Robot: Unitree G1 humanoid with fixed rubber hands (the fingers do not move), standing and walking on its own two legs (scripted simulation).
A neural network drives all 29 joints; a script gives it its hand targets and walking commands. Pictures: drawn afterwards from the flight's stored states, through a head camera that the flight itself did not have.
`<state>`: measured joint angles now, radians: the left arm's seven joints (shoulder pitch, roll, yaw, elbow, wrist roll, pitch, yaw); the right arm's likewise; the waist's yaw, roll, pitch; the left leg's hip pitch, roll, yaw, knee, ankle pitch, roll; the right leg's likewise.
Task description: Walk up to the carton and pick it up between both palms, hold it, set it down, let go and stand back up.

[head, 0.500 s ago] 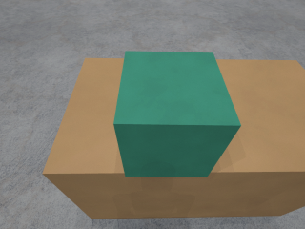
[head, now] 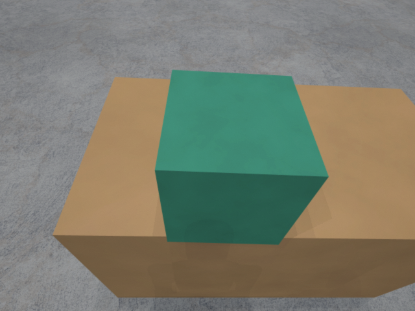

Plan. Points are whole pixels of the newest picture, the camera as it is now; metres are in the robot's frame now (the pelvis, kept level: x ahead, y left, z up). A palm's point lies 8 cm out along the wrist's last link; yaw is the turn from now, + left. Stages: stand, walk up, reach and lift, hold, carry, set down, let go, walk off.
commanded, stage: stand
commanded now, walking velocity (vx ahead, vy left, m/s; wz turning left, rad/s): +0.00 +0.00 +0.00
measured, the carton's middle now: (227, 161) +0.42 -0.04 +0.04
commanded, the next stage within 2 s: none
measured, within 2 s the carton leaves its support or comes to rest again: neither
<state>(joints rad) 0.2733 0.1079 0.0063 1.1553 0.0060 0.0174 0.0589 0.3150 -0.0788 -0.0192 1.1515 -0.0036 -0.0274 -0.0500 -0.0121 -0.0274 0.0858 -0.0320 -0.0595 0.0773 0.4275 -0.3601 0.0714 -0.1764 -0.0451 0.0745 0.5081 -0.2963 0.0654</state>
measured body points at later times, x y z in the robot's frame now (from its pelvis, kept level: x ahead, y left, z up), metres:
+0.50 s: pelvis -0.01 -0.01 +0.00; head +0.01 +0.00 +0.45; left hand -0.03 +0.19 -0.17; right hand -0.05 -0.21 -0.16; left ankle -0.08 +0.07 -0.73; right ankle -0.01 -0.16 -0.73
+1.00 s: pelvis -0.01 -0.01 +0.00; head +0.01 +0.00 +0.45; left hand -0.03 +0.19 -0.17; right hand -0.05 -0.20 -0.16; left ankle -0.08 +0.07 -0.73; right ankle -0.01 -0.16 -0.73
